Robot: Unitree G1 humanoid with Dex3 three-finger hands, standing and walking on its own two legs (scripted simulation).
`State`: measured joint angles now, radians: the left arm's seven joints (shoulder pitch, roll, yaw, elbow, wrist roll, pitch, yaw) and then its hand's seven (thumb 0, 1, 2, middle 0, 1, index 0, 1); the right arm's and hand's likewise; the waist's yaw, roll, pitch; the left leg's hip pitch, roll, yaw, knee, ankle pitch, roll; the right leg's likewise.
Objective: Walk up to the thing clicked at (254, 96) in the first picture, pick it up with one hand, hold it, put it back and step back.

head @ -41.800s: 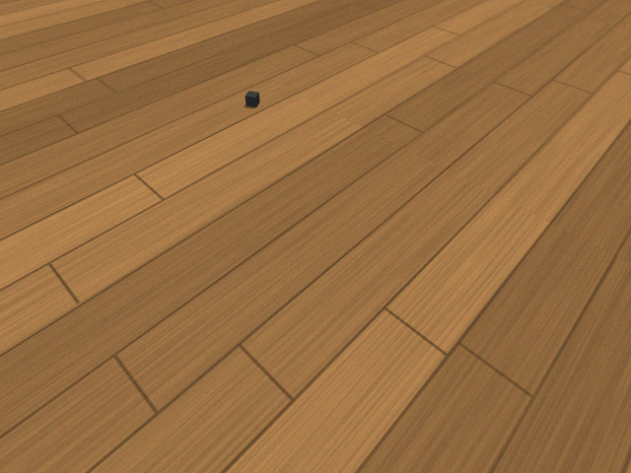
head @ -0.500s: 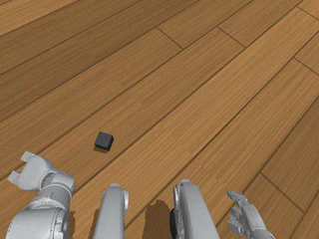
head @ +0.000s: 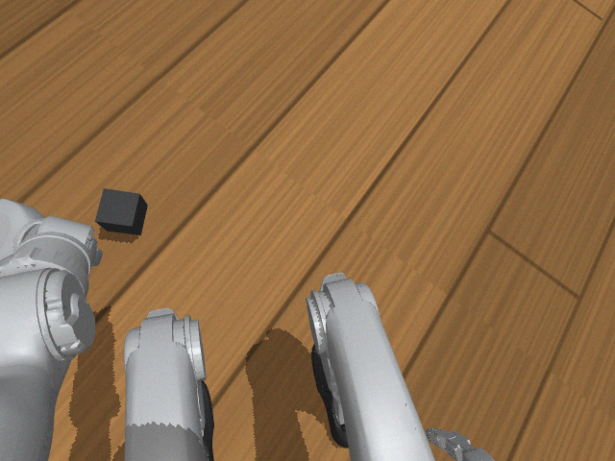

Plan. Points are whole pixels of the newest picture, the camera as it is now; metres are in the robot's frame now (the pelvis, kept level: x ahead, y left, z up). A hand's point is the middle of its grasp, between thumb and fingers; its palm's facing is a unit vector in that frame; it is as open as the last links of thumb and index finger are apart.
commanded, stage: rise first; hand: left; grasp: from above
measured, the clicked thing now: (122, 212) +0.55 +0.23 -0.36
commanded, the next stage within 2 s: approach in 1.04 s
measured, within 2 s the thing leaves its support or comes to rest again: neither
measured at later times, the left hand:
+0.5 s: hand (75, 221) +0.49 +0.25 -0.21, palm faces -0.11 -0.47 -0.88, open 13.7 cm
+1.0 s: hand (80, 218) +0.50 +0.26 -0.23, palm faces -0.13 -0.44 -0.89, open 14.0 cm
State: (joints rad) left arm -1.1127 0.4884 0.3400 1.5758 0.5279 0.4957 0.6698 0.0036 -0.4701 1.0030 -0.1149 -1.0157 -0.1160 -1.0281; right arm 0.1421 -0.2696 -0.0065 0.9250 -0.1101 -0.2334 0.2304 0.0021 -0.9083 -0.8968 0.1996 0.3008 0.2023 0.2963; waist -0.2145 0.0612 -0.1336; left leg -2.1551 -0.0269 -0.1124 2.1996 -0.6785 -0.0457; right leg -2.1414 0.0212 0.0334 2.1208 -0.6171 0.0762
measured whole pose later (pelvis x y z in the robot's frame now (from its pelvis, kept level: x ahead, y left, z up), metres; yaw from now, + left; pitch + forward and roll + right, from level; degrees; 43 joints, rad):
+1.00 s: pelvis +0.01 +0.00 -0.06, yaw -5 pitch +35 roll -10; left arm -1.38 0.81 0.41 1.82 0.66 0.50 0.75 0.00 -0.53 1.01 -0.11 -1.00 -0.10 -1.02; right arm 0.17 -0.35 0.11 0.84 -0.17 -0.22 0.34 -0.01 -0.92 -0.90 0.20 0.30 0.20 0.30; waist -0.37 0.02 0.07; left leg -2.30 -0.04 -0.21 2.42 -0.73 -0.06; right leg -2.26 0.04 -0.04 2.28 -0.63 0.08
